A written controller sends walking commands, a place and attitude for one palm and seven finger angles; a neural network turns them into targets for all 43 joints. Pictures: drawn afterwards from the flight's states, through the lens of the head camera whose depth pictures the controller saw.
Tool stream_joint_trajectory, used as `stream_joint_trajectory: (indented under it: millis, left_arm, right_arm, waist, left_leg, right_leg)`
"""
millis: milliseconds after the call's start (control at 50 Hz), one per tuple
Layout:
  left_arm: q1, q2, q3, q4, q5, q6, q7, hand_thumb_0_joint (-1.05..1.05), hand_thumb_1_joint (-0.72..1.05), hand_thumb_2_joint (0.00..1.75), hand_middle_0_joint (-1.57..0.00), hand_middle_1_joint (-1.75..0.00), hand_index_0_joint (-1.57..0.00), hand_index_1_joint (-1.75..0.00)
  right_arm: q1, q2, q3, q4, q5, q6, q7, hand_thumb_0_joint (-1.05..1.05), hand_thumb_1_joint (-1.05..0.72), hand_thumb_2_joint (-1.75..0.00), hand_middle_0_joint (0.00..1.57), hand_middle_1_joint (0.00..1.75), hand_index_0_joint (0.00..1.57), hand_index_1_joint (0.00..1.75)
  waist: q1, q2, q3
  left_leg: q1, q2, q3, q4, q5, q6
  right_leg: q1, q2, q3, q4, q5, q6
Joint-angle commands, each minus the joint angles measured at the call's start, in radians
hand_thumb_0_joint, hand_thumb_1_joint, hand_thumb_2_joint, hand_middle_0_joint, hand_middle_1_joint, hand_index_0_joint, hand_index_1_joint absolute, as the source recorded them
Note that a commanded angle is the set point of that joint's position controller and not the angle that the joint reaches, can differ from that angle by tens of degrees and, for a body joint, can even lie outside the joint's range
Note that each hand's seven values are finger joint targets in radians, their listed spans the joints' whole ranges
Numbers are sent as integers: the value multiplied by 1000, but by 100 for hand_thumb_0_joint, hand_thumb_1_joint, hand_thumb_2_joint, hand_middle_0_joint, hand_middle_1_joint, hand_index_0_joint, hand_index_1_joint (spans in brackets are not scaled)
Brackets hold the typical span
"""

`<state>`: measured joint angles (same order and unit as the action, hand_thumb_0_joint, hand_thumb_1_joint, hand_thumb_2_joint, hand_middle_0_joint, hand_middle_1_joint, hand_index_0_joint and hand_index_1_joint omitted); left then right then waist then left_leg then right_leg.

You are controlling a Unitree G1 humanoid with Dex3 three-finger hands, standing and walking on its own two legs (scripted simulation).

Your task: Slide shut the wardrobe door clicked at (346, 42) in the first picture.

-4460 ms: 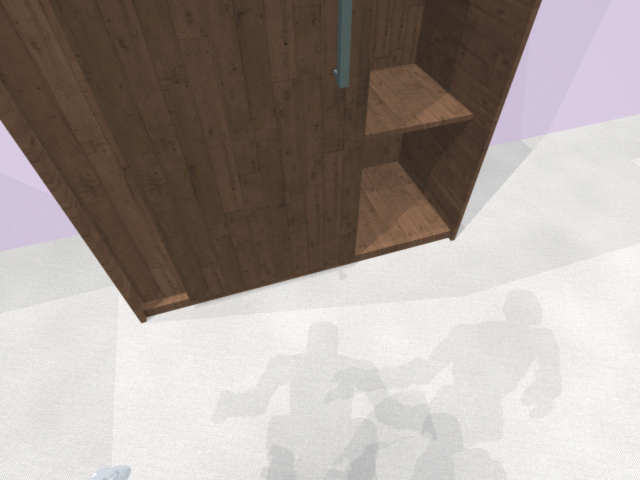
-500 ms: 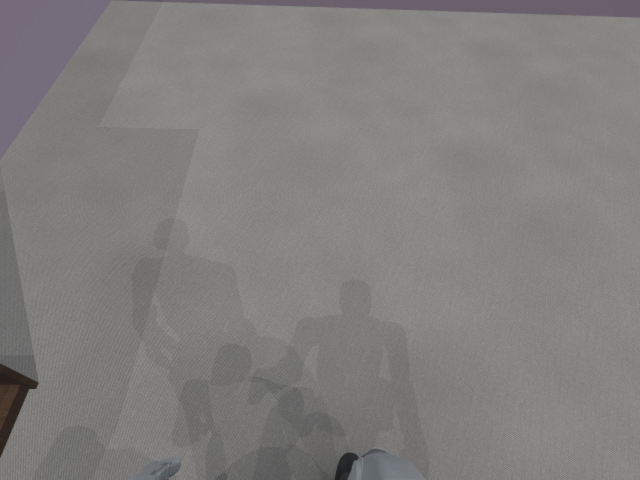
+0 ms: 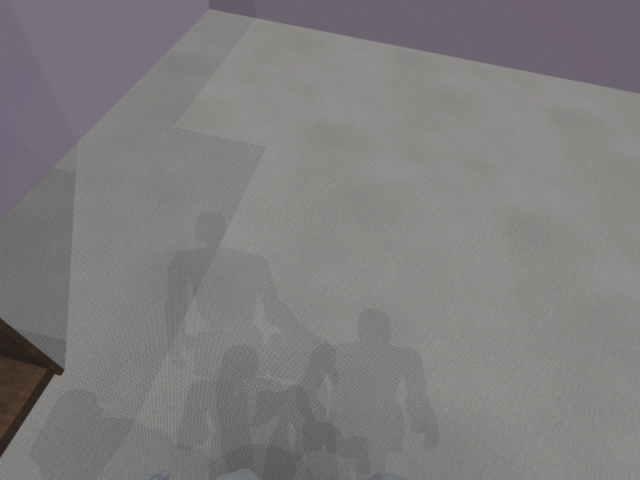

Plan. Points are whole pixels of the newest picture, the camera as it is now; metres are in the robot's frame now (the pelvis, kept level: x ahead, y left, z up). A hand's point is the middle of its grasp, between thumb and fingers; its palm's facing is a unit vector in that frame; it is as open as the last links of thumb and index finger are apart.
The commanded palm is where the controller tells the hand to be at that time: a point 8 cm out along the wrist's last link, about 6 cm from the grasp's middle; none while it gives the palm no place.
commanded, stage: turn to face it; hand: left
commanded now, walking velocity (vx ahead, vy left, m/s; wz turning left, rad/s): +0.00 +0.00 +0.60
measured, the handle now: out of the picture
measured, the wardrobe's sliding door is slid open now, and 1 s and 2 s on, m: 0.45 0.45 0.45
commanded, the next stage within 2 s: none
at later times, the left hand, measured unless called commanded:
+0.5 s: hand out of the picture +0.05 +0.15 -0.12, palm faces +0.30 -0.91 -0.30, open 7.4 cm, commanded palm none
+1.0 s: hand out of the picture -0.12 +0.15 -0.16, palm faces +0.62 -0.74 -0.27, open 7.4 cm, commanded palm none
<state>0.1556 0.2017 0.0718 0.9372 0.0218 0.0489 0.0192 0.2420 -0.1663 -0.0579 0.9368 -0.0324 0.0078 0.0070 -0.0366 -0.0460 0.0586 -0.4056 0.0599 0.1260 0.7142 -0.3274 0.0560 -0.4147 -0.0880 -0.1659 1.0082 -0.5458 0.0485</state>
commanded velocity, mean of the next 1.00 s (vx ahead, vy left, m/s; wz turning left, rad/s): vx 0.00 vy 0.00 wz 0.60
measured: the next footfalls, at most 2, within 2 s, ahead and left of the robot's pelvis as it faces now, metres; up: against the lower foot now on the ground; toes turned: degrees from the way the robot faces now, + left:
right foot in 0.40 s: +0.08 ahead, -0.17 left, +0.00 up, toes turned +11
left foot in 0.86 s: -0.04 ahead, +0.05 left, +0.00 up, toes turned +39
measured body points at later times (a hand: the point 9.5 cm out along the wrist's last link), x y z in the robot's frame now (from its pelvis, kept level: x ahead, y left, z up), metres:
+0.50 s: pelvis +0.01 -0.08 +0.01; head +0.04 -0.10 +0.46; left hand +0.03 +0.19 -0.10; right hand +0.16 -0.32 -0.14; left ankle -0.01 +0.07 -0.66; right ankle +0.04 -0.17 -0.72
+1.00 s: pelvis -0.01 -0.06 +0.01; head +0.01 -0.01 +0.46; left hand -0.16 +0.19 -0.14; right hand +0.24 -0.19 -0.11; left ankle -0.07 +0.03 -0.72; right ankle +0.04 -0.19 -0.65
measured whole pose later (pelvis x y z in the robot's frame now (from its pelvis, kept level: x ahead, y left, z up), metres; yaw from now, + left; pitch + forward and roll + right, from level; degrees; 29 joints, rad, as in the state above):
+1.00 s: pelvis -0.01 -0.06 +0.01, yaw +36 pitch +0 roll -1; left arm 0.24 0.29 0.08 0.95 0.02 0.08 0.01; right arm 0.11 -0.21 -0.05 0.89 -0.02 0.02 0.02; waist 0.03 -0.05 0.09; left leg -0.28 0.01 0.05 0.57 -0.30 0.03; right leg -0.46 -0.13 -0.08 1.10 -0.46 0.09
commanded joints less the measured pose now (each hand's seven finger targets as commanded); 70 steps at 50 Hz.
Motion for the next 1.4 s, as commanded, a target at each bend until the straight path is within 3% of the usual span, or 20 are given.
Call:
stream_joint_trajectory:
  millis: [0,220,320,340,380,480,640,740,800,820,840,860,900,980,1140,1220,1240,1280,1320,1380]
  left_arm:
    - [-7,68,27,-90,-4,-39,-5,0,90,90,-20,-30,-20,-30]
    - [-35,90,19,-113,-13,-23,0,0,90,90,-20,-30,-20,-30]
    - [89,111,19,-100,-19,-31,4,0,90,90,-20,-30,-20,-30]
    - [139,128,25,-90,-17,-39,7,0,90,90,-20,-30,-20,-30]
    - [138,290,48,-118,8,-49,18,0,90,90,-20,-30,-20,-30]
    - [-11,160,11,-156,1,-61,15,0,90,90,-20,-30,-20,-30]
    - [151,203,20,-94,7,-57,15,0,90,90,-20,-30,-20,-30]
    - [153,230,35,-78,11,-47,12,0,90,90,-20,-30,-20,-30]
    - [139,237,41,-68,3,-40,5,0,90,90,-20,-30,-20,-30]
    - [131,221,40,-70,-6,-36,2,0,90,90,-20,-30,-20,-30]
    - [128,161,34,-110,-13,-34,-7,0,90,90,-20,-30,-20,-30]
    - [60,136,12,-155,-4,-27,-5,0,90,90,-20,-30,-20,-30]
    - [-6,138,23,-139,-6,-15,3,0,90,90,-20,-30,-20,-30]
    - [67,145,29,-93,-6,-16,-12,0,90,90,-20,-30,-20,-30]
    - [-17,121,16,-145,-12,-21,-3,0,90,90,-20,-30,-20,-30]
    - [67,129,16,-139,-20,-36,4,0,90,90,-20,-30,-20,-30]
    - [108,146,22,-131,-18,-45,7,0,90,90,-20,-30,-20,-30]
    - [140,297,45,-138,5,-56,17,0,90,90,-20,-30,-20,-30]
    - [65,245,39,-159,-3,-50,25,0,90,90,-20,-30,-20,-30]
    - [-23,171,11,-172,-1,-56,18,0,90,90,-20,-30,-20,-30]
  right_arm:
    - [62,-193,-35,-50,6,-22,-31,0,-90,-90,20,30,20,30]
    - [28,-242,-62,-51,8,2,-16,0,-90,-90,20,30,20,30]
    - [-75,-262,-74,-89,10,20,-6,0,-90,-90,20,30,20,30]
    - [-94,-245,-73,-101,15,22,-4,0,-90,-90,20,30,20,30]
    - [-85,-134,-57,-152,18,22,5,0,-90,-90,20,30,20,30]
    - [-54,-162,-62,-83,7,50,24,0,-90,-90,20,30,20,30]
    - [-190,-150,-38,-112,14,53,26,0,-90,-90,20,30,20,30]
    - [-192,-140,-23,-120,22,36,23,0,-90,-90,20,30,20,30]
    - [-122,-157,-26,-109,19,23,19,0,-90,-90,20,30,20,30]
    - [-60,-204,-38,-96,17,14,19,0,-90,-90,20,30,20,30]
    - [7,-324,-70,-88,9,4,13,0,-90,-90,20,30,20,30]
    - [71,-379,-78,-68,19,13,7,0,-90,-90,20,30,20,30]
    - [31,-321,-66,-57,16,10,-16,0,-90,-90,20,30,20,30]
    - [-102,-259,-44,-97,15,-1,-15,0,-90,-90,20,30,20,30]
    - [-47,-266,-61,-81,8,11,-10,0,-90,-90,20,30,20,30]
    - [-90,-264,-68,-99,12,18,-8,0,-90,-90,20,30,20,30]
    - [-95,-245,-66,-105,17,18,-7,0,-90,-90,20,30,20,30]
    - [-69,-144,-52,-147,22,16,1,0,-90,-90,20,30,20,30]
    - [-80,-192,-68,-131,12,37,2,0,-90,-90,20,30,20,30]
    - [-44,-167,-57,-82,8,51,23,0,-90,-90,20,30,20,30]
  waist:
    - [10,177,-161]
    - [-13,200,-125]
    - [45,215,-125]
    - [71,170,-136]
    - [83,-295,-96]
    - [-1,-112,7]
    - [81,-127,-37]
    - [93,-178,-90]
    - [52,-142,-129]
    - [15,-32,-166]
    - [-24,274,-200]
    - [-51,336,-183]
    - [-39,297,-131]
    - [32,192,-101]
    - [0,210,-97]
    - [46,211,-123]
    - [70,167,-135]
    - [83,-253,-138]
    - [54,-182,-95]
    - [9,-112,-2]
  left_leg:
    - [299,232,-341,-338,568,95]
    - [281,183,-396,-356,456,118]
    - [99,122,-434,-301,332,74]
    - [20,82,-413,-242,247,35]
    - [-267,-136,-155,195,-244,-104]
    - [-195,-32,-154,538,-27,-119]
    - [-152,-15,-78,277,-96,-142]
    - [-33,-14,-27,55,-131,-113]
    - [130,-33,8,-190,24,-90]
    - [308,6,-47,-324,176,-70]
    - [503,260,-386,-347,519,48]
    - [486,393,-477,-341,769,161]
    - [371,296,-423,-338,649,141]
    - [267,164,-297,-367,502,88]
    - [248,147,-420,-344,455,115]
    - [145,107,-465,-254,488,83]
    - [73,70,-448,-196,410,43]
    - [-220,-149,-177,204,-257,-97]
    - [-183,-73,-229,465,-223,-87]
    - [-172,-37,-166,549,-53,-115]
  right_leg:
    - [-207,-21,155,218,133,28]
    - [-79,24,150,-119,94,48]
    - [182,71,123,-418,215,23]
    - [299,47,132,-575,300,15]
    - [363,-397,565,-796,265,-153]
    - [166,-223,216,-708,440,-137]
    - [345,-278,134,-663,659,-170]
    - [370,-314,83,-597,742,-174]
    - [329,-286,1,-474,731,-110]
    - [210,-261,-27,-321,643,-63]
    - [-84,-122,-66,-89,176,24]
    - [-206,-67,15,56,-142,46]
    - [-220,-63,133,166,-16,42]
    - [-130,-41,143,124,155,52]
    - [-33,26,147,-152,105,48]
    - [183,69,131,-433,227,31]
    - [296,42,144,-581,325,25]
    - [434,-398,535,-737,475,-148]
    - [255,-371,475,-736,416,-200]
    - [179,-239,219,-701,453,-150]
